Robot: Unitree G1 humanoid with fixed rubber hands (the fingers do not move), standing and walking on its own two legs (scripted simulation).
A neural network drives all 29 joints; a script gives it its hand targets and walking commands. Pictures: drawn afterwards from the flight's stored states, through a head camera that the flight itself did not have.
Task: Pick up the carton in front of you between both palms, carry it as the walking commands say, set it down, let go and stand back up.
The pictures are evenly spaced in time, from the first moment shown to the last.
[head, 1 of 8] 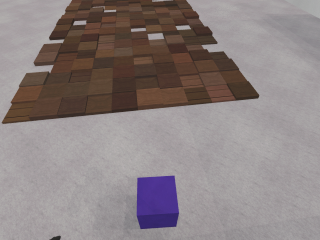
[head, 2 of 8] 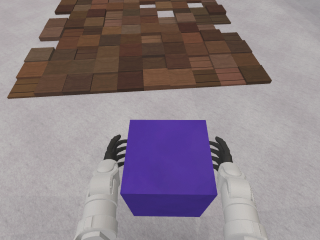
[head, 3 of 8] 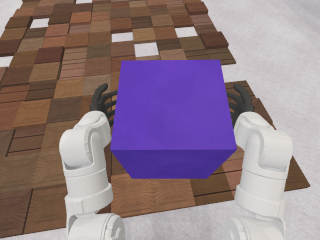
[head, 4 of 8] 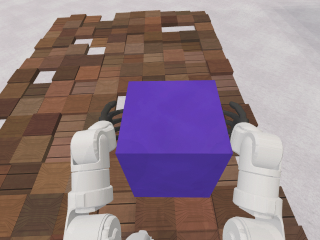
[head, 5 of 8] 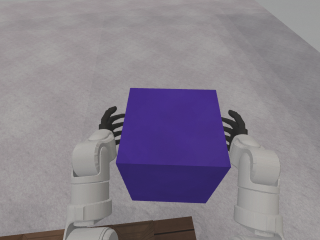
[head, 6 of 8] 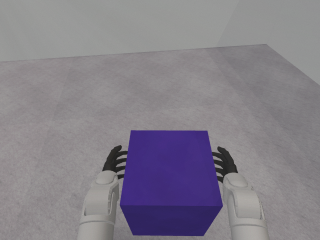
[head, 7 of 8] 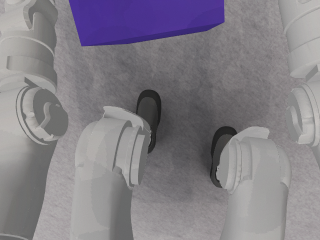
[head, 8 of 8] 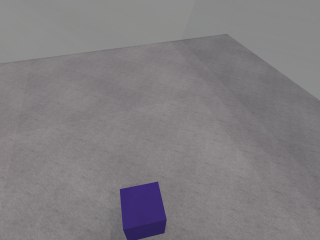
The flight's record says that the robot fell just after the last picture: no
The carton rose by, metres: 0.80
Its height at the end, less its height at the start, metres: +0.00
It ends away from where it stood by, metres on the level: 6.62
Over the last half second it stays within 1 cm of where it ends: yes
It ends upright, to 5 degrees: yes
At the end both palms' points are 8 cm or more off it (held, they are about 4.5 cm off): yes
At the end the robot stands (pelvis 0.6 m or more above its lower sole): yes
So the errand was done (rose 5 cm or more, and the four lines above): yes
